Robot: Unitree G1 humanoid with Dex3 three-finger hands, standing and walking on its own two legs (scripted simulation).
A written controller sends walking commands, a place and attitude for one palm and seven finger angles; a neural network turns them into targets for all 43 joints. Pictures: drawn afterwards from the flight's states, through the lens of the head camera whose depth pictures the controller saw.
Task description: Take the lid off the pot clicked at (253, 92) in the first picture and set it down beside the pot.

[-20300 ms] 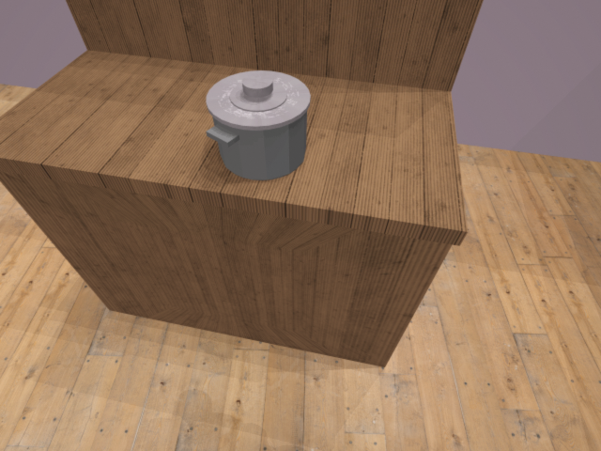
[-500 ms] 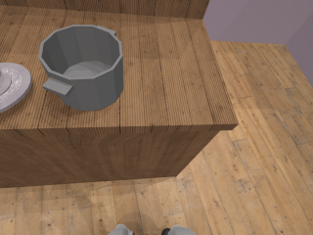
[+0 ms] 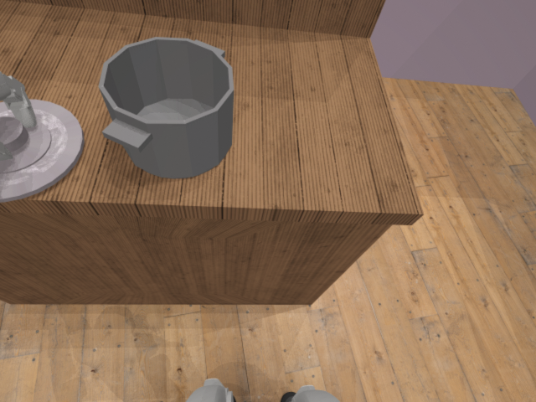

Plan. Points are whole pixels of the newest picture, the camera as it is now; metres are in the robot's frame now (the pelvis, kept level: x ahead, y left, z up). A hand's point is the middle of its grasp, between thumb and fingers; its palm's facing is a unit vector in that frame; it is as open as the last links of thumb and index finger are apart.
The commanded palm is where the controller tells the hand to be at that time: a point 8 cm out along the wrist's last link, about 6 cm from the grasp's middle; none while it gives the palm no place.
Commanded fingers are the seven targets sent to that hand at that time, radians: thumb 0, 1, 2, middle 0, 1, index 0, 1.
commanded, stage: open the fingers wide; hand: left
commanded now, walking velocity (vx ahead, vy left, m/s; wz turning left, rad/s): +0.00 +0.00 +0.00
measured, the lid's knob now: (4, 134) +0.49 +0.36 +0.06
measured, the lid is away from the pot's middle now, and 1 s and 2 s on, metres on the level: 0.24 0.23 0.23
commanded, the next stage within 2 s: raise the empty hand in 0.70 s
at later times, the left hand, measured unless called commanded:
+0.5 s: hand out of the picture +0.48 +0.35 +0.11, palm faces -0.43 -0.14 -0.89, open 10.3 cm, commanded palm +0.51 +0.34 +0.16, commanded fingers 0.00 0.02 0.58 -0.33 -0.90 -0.33 -0.90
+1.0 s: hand out of the picture +0.47 +0.35 +0.12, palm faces -0.40 -0.15 -0.90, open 11.0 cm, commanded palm +0.51 +0.34 +0.18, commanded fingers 0.00 0.01 0.61 -0.34 -0.88 -0.34 -0.88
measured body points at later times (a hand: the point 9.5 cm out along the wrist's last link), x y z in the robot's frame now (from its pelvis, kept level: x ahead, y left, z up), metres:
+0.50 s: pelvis +0.00 -0.01 +0.00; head +0.11 +0.03 +0.43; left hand +0.49 +0.35 +0.16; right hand -0.01 -0.28 -0.11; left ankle +0.01 +0.04 -0.70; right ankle +0.00 -0.16 -0.70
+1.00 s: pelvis +0.01 -0.01 +0.00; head +0.10 +0.02 +0.44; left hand +0.49 +0.35 +0.17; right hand +0.01 -0.29 -0.11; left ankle +0.01 +0.04 -0.70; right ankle +0.00 -0.16 -0.70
